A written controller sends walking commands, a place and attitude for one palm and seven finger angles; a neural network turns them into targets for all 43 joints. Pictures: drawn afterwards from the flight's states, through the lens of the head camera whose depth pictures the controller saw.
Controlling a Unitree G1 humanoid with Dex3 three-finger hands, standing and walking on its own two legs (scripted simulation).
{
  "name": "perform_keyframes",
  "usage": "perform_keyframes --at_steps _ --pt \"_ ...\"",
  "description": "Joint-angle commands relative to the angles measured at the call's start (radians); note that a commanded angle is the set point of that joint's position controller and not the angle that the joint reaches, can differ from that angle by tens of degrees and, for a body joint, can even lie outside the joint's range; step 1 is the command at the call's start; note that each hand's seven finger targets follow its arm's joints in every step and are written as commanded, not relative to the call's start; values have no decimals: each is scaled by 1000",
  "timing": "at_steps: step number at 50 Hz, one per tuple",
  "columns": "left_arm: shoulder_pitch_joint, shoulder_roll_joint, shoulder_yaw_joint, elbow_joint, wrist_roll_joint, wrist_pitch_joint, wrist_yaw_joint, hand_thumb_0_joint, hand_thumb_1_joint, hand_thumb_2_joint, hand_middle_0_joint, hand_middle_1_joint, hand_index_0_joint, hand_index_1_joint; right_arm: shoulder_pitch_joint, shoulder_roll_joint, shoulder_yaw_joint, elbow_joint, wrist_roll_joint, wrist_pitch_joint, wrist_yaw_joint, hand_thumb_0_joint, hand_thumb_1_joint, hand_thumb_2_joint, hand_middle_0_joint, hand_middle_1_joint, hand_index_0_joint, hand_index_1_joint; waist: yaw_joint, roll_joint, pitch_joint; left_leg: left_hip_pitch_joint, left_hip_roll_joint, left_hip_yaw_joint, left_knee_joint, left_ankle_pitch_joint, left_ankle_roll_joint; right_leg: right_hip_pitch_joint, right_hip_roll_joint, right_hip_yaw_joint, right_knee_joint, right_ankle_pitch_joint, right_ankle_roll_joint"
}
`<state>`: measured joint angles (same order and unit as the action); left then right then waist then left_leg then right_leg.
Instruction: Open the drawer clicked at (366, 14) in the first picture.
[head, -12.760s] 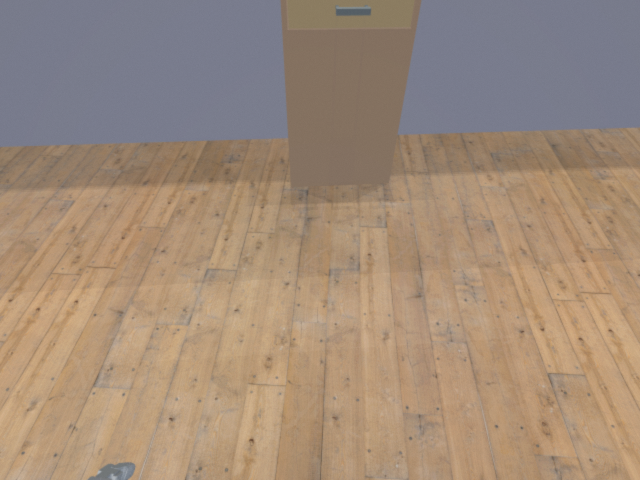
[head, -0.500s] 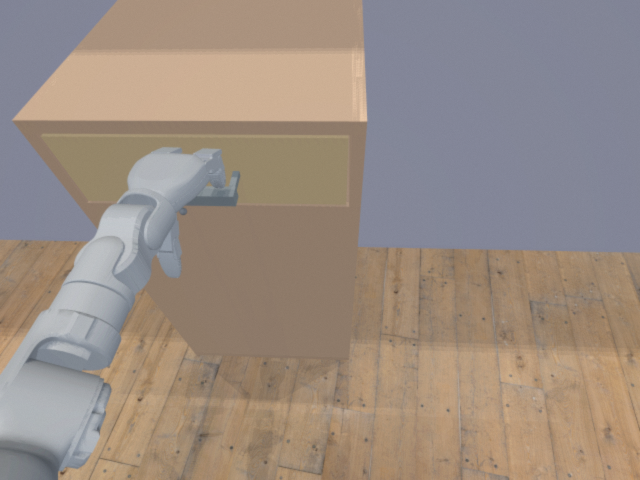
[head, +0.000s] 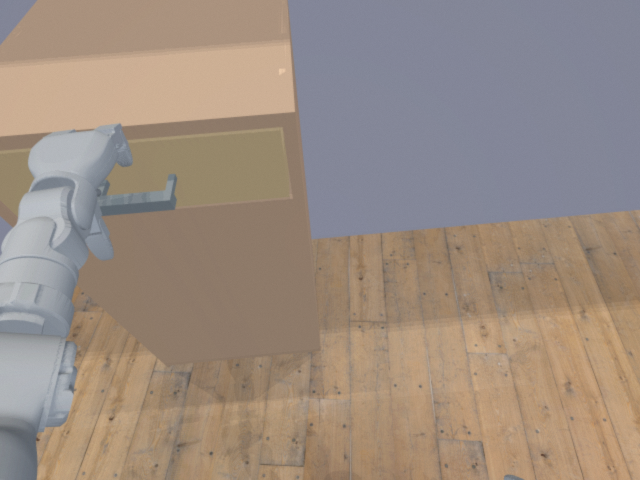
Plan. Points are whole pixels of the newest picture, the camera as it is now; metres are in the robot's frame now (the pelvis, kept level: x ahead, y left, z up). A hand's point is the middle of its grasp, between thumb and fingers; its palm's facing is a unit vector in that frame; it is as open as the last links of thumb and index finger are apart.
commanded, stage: move the hooked fingers above the handle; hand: left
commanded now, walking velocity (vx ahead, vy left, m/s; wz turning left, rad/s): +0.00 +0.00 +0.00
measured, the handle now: (135, 193) +0.52 +0.27 +0.05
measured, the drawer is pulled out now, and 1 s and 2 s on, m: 0.00 0.00 0.00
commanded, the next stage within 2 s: none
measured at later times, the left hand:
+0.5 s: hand (139, 180) +0.48 +0.23 +0.11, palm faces +0.07 +0.00 -1.00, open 13.5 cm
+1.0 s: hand (130, 201) +0.46 +0.24 +0.09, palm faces +0.00 -0.04 -1.00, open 13.8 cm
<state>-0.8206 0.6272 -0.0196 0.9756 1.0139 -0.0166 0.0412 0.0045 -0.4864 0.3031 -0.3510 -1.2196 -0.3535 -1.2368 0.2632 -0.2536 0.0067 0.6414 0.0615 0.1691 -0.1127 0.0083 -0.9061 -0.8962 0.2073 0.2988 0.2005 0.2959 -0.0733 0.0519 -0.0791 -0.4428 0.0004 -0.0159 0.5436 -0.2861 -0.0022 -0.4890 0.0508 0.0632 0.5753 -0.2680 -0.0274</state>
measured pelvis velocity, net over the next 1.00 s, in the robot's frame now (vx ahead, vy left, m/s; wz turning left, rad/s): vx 0.00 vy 0.03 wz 0.06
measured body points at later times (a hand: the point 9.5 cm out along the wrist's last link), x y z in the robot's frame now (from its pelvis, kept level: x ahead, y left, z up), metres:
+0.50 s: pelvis +0.00 +0.03 -0.01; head +0.06 +0.01 +0.44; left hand +0.47 +0.23 +0.16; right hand +0.07 -0.22 -0.15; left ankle -0.02 +0.14 -0.73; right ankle +0.00 -0.10 -0.73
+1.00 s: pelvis +0.00 +0.03 -0.01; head +0.07 +0.04 +0.44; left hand +0.45 +0.25 +0.15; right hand +0.06 -0.27 -0.12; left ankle -0.02 +0.14 -0.73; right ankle +0.00 -0.10 -0.73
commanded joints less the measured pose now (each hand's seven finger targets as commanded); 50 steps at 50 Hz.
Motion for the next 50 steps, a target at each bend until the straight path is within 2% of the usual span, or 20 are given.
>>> perform_keyframes --at_steps 1,2,4,7,9,12,16,17,21,24,28,31,34,36,37,38,40,42,45,50 --pt "-389 236 7 -203 -5 -104 -51 0 -500 300 -300 -1200 -300 -1200 63 -162 -78 -107 -15 -56 -12 0 -900 -900 200 300 200 300 -7 -78 -278 -9 -38 70 -11 118 64 249 -53 -14 -80 221 24" --pt "-435 145 -62 -268 -18 -145 -66 0 -500 300 -300 -1200 -300 -1200 78 -150 -87 -109 -19 -63 -5 0 -900 -900 200 300 200 300 -33 -62 -292 31 -42 63 6 136 66 220 -47 -18 -77 221 21" --pt "-477 161 -34 -366 -45 -212 -68 0 -500 300 -300 -1200 -300 -1200 101 -156 -105 -93 -30 -72 -1 0 -900 -900 200 300 200 300 -36 -16 -327 91 -45 47 33 162 66 170 -37 -19 -69 212 12" --pt "-595 108 -68 -479 -88 -273 -42 0 -500 300 -300 -1200 -300 -1200 133 -150 -116 -69 -33 -82 5 0 -900 -900 200 300 200 300 -64 33 -364 147 -52 24 68 218 62 97 -33 -30 -47 210 3" --pt "-606 200 19 -483 -85 -277 12 0 -500 300 -300 -1200 -300 -1200 146 -156 -120 -47 -33 -81 12 0 -900 -900 200 300 200 300 -45 68 -405 158 -51 13 80 238 53 82 -24 -37 -25 203 -6" --pt "-614 281 104 -435 -63 -236 115 0 -500 300 -300 -1200 -300 -1200 156 -157 -110 -34 -38 -75 30 0 -900 -900 200 300 200 300 -10 87 -434 105 -58 3 83 308 37 89 -11 -67 16 228 -21" --pt "-542 360 161 -258 2 -75 219 0 -500 300 -300 -1200 -300 -1200 109 -147 -83 -39 -41 -59 53 0 -900 -900 200 300 200 300 42 86 -420 13 -54 27 64 326 25 153 -9 -84 37 261 -23" --pt "-526 377 172 -227 15 -33 222 0 -500 300 -300 -1200 -300 -1200 97 -153 -79 -43 -45 -52 54 0 -900 -900 200 300 200 300 53 46 -459 2 -54 29 65 367 25 204 -9 -86 43 306 -23" --pt "-566 358 121 -172 31 84 208 0 -500 300 -300 -1200 -300 -1200 70 -155 -66 -48 -30 -27 51 0 -900 -900 200 300 200 300 39 -46 -415 0 -39 42 23 308 29 229 -14 -86 7 273 -8" --pt "-539 399 138 -132 15 99 172 0 -500 300 -300 -1200 -300 -1200 43 -155 -53 -54 -19 -14 26 0 -900 -900 200 300 200 300 47 -113 -380 -15 -37 46 -12 234 39 269 -25 -72 -26 224 1" --pt "-470 404 146 -121 27 65 122 0 -500 300 -300 -1200 -300 -1200 25 -148 -43 -81 -15 -13 5 0 -900 -900 200 300 200 300 69 -122 -360 -20 -33 49 -41 194 42 299 -34 -65 -43 186 0" --pt "-411 366 117 -94 24 30 81 0 -500 300 -300 -1200 -300 -1200 25 -150 -44 -100 -12 -22 -7 0 -900 -900 200 300 200 300 58 -141 -291 -35 -28 54 -53 124 44 263 -35 -63 -64 126 4" --pt "-356 349 120 -94 31 -31 37 0 -500 300 -300 -1200 -300 -1200 48 -158 -58 -115 -17 -34 -7 0 -900 -900 200 300 200 300 54 -120 -288 -23 -25 54 -43 114 49 236 -33 -59 -64 112 3" --pt "-395 261 49 -129 29 -77 12 0 -500 300 -300 -1200 -300 -1200 73 -163 -72 -113 -19 -49 -3 0 -900 -900 200 300 200 300 12 -103 -262 10 -21 50 -28 107 54 161 -30 -61 -69 94 4" --pt "-439 179 -15 -195 23 -112 -1 0 -500 300 -300 -1200 -300 -1200 83 -157 -83 -118 -21 -58 3 0 -900 -900 200 300 200 300 -10 -85 -279 55 -21 44 -14 132 57 134 -27 -60 -70 101 2" --pt "-456 136 -44 -265 7 -144 -8 0 -500 300 -300 -1200 -300 -1200 95 -153 -94 -112 -25 -64 8 0 -900 -900 200 300 200 300 -12 -42 -308 111 -20 38 -1 157 57 107 -22 -58 -68 105 -1" --pt "-537 80 -91 -386 -22 -198 -16 0 -500 300 -300 -1200 -300 -1200 113 -151 -110 -99 -34 -74 14 0 -900 -900 200 300 200 300 -36 38 -342 196 -24 19 26 200 53 46 -18 -55 -61 106 -7" --pt "-614 18 -138 -469 -64 -237 -13 0 -500 300 -300 -1200 -300 -1200 135 -147 -118 -81 -37 -85 18 0 -900 -900 200 300 200 300 -67 42 -350 242 -28 -2 50 236 54 -1 -14 -64 -51 106 -9" --pt "-655 107 -54 -462 -71 -245 42 0 -500 300 -300 -1200 -300 -1200 156 -160 -119 -41 -37 -89 22 0 -900 -900 200 300 200 300 -59 70 -357 236 -33 -25 54 227 39 -29 -6 -72 -33 93 -16" --pt "-639 338 152 -341 -2 -142 192 0 -500 300 -300 -1200 -300 -1200 151 -158 -95 -22 -42 -86 51 0 -900 -900 200 300 200 300 18 141 -418 119 -46 -18 55 316 15 52 3 -94 23 165 -36"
